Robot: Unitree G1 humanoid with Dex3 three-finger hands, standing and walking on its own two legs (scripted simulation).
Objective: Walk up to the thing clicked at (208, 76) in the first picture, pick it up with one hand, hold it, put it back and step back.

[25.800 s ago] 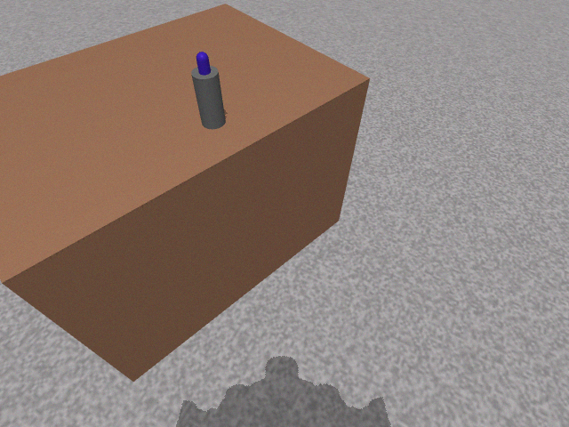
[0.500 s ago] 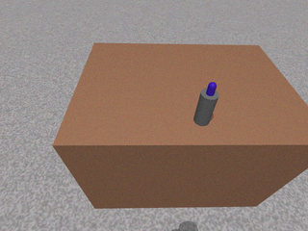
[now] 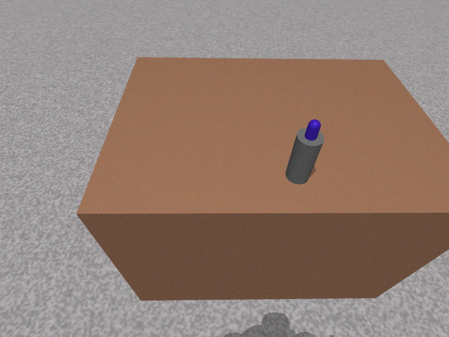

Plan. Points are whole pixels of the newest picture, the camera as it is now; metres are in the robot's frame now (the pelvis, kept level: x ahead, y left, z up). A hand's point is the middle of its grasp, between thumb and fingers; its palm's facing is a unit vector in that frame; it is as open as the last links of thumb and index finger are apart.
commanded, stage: home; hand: right
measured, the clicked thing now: (305, 150) +0.50 -0.18 +0.01
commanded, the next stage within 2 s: stand in 0.60 s
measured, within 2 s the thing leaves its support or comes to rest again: neither
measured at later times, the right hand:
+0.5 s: hand out of the picture +0.09 -0.25 -0.15, palm faces -0.03 +0.93 -0.36, open 17.3 cm
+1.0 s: hand out of the picture +0.10 -0.25 -0.15, palm faces -0.02 +0.94 -0.35, open 12.9 cm
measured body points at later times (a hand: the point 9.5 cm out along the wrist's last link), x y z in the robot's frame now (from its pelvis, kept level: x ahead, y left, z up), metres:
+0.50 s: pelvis +0.02 +0.00 +0.00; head +0.03 +0.01 +0.45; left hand +0.10 +0.31 -0.13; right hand +0.09 -0.30 -0.13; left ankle +0.03 +0.14 -0.74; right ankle +0.02 -0.14 -0.74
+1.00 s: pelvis +0.03 +0.00 +0.00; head +0.03 +0.01 +0.45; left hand +0.10 +0.31 -0.13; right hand +0.10 -0.30 -0.13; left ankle +0.03 +0.14 -0.74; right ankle +0.02 -0.14 -0.74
